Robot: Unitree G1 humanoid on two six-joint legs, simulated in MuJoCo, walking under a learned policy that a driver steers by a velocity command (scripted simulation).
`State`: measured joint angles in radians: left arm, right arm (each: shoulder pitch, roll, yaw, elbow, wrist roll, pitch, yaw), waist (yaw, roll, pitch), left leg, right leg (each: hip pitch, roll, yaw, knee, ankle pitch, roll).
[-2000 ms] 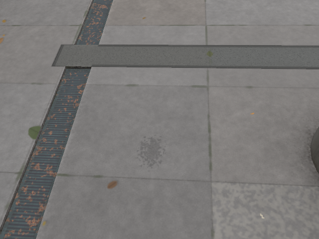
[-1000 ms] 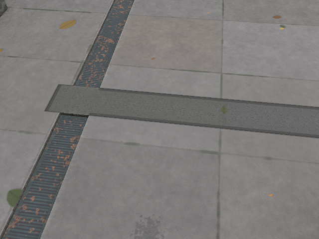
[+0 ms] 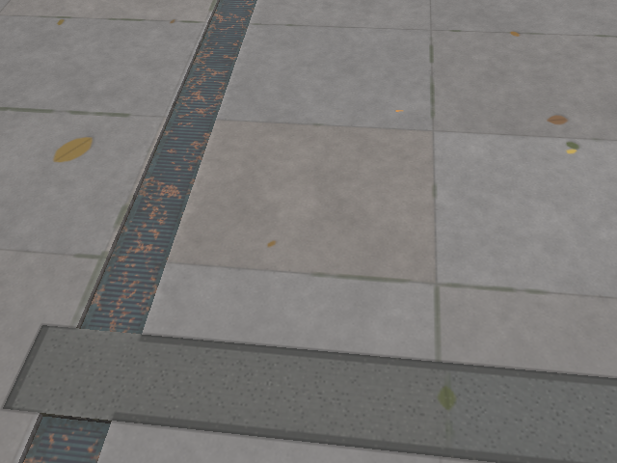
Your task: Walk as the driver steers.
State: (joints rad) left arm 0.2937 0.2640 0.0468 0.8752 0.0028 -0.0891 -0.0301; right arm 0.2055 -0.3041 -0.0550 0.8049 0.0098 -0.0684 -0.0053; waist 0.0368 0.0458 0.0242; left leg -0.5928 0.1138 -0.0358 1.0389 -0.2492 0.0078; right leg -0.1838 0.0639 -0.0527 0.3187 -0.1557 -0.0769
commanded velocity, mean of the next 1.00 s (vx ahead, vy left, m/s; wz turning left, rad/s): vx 0.29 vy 0.00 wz -0.31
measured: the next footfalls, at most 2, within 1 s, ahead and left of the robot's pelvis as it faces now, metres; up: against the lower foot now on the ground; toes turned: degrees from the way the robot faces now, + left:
left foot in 0.32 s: +0.36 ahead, +0.16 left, +0.00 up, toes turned +2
right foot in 0.80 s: +0.47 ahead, -0.09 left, +0.00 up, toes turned -16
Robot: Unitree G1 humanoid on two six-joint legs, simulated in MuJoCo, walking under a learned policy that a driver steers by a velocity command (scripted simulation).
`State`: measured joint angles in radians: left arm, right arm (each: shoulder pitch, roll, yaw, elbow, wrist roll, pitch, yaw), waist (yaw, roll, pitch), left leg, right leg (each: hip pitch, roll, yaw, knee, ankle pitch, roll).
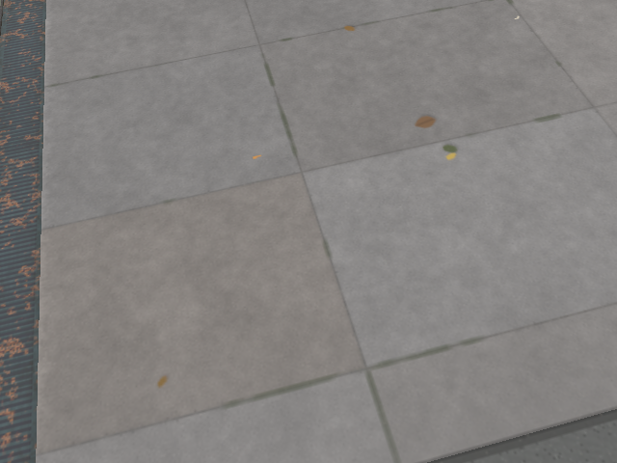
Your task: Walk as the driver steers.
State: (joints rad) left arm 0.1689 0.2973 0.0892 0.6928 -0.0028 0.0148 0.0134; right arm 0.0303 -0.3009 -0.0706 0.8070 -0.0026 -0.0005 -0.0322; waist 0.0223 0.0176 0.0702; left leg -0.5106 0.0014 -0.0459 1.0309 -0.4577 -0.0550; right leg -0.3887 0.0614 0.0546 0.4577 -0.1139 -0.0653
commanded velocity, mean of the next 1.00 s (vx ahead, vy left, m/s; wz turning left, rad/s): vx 0.01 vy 0.00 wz -0.13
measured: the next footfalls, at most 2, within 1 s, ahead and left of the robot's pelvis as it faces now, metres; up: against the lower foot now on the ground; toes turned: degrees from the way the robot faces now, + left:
left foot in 0.24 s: +0.09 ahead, +0.15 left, +0.00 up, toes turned -13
right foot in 0.60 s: +0.01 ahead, -0.11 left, +0.00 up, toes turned -14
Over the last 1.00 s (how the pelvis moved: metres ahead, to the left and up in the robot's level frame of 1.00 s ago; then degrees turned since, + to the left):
0.39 0.02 -0.01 -20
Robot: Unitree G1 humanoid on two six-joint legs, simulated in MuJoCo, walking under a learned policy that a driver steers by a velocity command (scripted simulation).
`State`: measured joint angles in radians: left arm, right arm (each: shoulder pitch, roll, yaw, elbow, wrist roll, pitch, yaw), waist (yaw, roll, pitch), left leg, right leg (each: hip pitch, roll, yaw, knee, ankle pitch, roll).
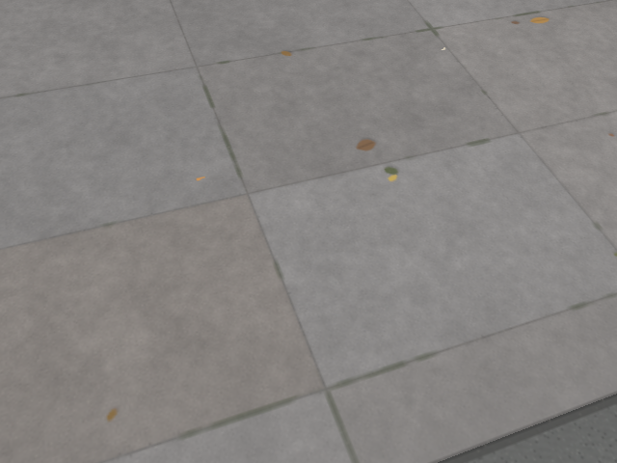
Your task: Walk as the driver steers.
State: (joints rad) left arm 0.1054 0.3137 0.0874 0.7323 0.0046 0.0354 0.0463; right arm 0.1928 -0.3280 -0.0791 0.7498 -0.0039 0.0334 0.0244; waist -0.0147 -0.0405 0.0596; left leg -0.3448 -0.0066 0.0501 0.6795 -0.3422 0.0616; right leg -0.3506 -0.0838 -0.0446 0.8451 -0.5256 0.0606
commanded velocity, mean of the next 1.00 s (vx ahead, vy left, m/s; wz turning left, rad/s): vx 0.05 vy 0.00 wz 0.36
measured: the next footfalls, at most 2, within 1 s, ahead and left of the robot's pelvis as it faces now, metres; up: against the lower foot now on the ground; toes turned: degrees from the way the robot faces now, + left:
right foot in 0.54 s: +0.11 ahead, -0.12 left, +0.00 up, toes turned +24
left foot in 0.86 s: -0.01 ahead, +0.11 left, +0.00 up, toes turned +17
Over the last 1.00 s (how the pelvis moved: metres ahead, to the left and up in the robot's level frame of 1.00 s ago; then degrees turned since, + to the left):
0.01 0.06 -0.02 -4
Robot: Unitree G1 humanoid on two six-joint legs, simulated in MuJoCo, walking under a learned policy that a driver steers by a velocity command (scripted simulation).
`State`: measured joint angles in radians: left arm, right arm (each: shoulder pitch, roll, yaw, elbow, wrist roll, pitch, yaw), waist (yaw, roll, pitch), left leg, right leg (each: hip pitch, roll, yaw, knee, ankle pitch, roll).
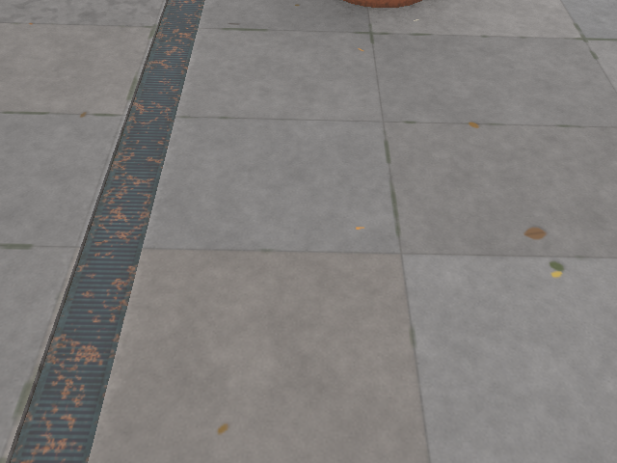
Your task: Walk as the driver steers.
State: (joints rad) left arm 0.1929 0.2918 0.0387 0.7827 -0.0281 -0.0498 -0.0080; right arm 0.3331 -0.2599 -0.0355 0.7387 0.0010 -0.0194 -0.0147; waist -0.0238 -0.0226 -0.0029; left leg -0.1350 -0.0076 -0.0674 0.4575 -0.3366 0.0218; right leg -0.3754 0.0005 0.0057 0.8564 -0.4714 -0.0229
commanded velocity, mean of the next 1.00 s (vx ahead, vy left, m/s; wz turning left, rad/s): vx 0.15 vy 0.00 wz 0.01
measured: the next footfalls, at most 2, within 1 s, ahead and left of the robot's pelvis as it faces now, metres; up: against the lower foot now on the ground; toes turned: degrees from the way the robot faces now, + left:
right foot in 0.20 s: +0.18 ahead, -0.14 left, +0.00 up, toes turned -2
left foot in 0.60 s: +0.28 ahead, +0.09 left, +0.00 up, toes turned -1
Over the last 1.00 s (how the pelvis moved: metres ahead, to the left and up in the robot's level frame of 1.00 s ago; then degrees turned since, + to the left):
0.05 0.00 0.02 21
